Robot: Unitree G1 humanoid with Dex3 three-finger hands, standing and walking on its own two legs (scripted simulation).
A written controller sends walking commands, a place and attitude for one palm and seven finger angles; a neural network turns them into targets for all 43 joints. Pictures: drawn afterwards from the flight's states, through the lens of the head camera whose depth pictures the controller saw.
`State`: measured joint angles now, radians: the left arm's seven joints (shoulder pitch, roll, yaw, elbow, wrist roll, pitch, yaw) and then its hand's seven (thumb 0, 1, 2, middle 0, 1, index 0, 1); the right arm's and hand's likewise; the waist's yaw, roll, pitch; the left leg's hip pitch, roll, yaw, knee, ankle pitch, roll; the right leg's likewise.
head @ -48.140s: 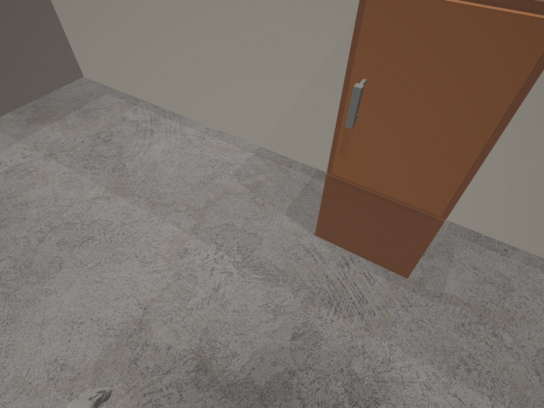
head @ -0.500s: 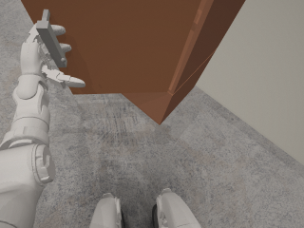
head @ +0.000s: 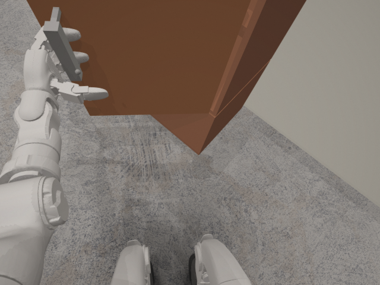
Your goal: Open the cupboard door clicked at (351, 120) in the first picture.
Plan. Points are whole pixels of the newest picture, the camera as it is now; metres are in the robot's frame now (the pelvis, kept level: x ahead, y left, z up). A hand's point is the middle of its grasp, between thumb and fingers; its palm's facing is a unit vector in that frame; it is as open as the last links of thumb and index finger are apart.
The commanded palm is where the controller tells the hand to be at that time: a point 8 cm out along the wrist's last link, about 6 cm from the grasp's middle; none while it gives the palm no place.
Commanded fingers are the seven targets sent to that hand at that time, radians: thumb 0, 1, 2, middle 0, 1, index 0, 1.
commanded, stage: close the thumb around the handle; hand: left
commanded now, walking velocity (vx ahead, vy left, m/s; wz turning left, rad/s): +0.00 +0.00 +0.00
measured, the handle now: (66, 46) +0.58 +0.20 +0.07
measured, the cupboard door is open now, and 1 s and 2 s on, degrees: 46 56 91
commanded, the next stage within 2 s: pull the door open along its arc in 0.50 s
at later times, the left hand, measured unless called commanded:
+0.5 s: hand (76, 73) +0.52 +0.17 +0.06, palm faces -0.02 -1.00 +0.00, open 6.0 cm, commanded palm +0.50 +0.21 +0.06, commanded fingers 0.00 0.90 0.90 -0.40 -1.35 -0.40 -1.35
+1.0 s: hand (81, 99) +0.46 +0.16 +0.06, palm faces -0.03 -1.00 -0.01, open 6.1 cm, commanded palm +0.41 +0.21 +0.06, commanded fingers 0.00 0.90 0.90 -0.40 -1.35 -0.40 -1.35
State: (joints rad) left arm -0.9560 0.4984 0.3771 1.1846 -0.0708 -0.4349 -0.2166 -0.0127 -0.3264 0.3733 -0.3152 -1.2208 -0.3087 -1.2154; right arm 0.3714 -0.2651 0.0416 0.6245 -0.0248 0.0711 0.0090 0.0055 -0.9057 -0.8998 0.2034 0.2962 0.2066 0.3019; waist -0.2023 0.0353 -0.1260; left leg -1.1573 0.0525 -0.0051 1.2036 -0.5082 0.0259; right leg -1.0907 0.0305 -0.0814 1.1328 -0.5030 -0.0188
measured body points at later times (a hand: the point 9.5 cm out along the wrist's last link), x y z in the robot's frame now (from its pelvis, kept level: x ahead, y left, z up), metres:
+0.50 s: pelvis +0.00 +0.01 +0.00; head +0.15 +0.04 +0.43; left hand +0.52 +0.23 +0.06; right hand +0.00 -0.26 -0.10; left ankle +0.02 +0.10 -0.64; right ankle +0.01 -0.11 -0.64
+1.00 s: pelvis +0.02 +0.00 +0.02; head +0.13 +0.01 +0.46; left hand +0.46 +0.22 +0.06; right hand +0.04 -0.26 -0.09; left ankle +0.02 +0.10 -0.64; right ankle +0.01 -0.11 -0.64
